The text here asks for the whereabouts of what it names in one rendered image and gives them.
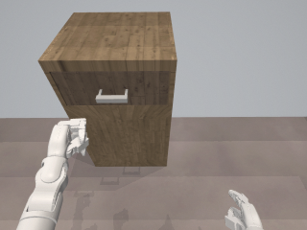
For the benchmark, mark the handle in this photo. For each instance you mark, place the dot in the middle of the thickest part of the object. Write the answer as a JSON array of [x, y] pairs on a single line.
[[112, 99]]

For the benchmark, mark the cabinet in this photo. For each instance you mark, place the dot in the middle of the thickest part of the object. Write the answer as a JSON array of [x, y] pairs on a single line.
[[118, 135]]

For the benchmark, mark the robot right hand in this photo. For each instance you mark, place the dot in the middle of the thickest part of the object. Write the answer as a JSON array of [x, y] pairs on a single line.
[[241, 219]]

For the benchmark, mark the robot left hand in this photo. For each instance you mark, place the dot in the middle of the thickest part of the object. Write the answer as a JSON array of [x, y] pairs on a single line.
[[61, 138]]

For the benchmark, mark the drawer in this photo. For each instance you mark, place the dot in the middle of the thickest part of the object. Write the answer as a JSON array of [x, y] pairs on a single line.
[[144, 87]]

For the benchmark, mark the left robot forearm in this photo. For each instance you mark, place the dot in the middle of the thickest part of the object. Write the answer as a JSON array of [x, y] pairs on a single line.
[[43, 206]]

